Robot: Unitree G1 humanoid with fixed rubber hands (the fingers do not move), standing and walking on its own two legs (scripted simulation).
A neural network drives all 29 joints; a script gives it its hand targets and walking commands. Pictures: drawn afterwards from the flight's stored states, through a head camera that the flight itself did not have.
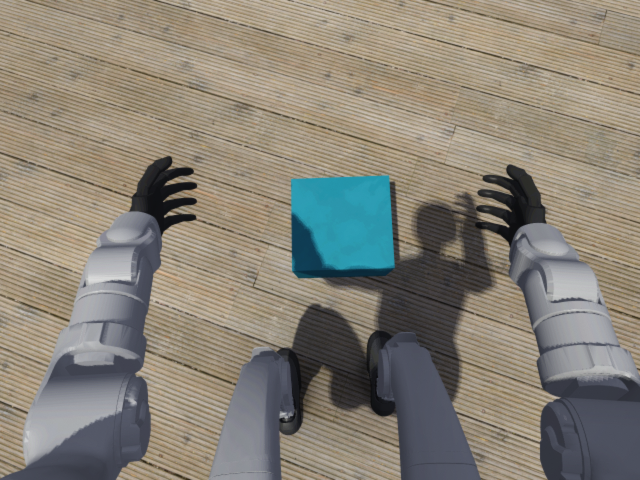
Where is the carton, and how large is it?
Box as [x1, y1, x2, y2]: [291, 175, 394, 277]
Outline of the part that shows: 388,175 291,179 292,271 298,277 385,275 394,267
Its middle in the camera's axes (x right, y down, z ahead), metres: +0.06 -0.04 +0.98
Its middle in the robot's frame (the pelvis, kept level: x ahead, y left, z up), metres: +0.52 -0.04 -0.59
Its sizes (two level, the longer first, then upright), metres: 0.234 0.222 0.164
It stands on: the floor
